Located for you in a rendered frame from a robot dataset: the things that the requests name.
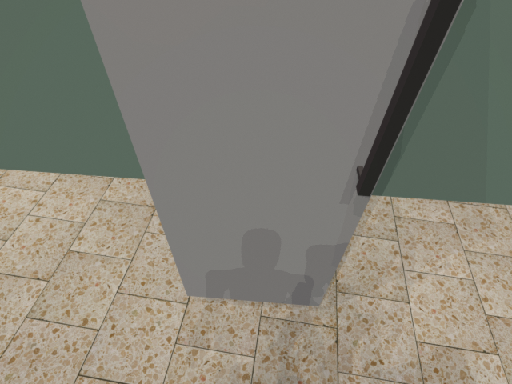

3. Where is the handle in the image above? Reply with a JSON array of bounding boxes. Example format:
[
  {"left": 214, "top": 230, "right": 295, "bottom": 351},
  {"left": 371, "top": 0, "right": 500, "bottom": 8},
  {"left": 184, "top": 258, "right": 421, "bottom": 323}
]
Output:
[{"left": 356, "top": 0, "right": 462, "bottom": 196}]

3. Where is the fridge door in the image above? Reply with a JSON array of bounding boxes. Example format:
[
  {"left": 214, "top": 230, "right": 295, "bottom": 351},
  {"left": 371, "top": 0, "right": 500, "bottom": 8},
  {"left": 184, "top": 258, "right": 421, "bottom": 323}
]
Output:
[{"left": 81, "top": 0, "right": 464, "bottom": 306}]

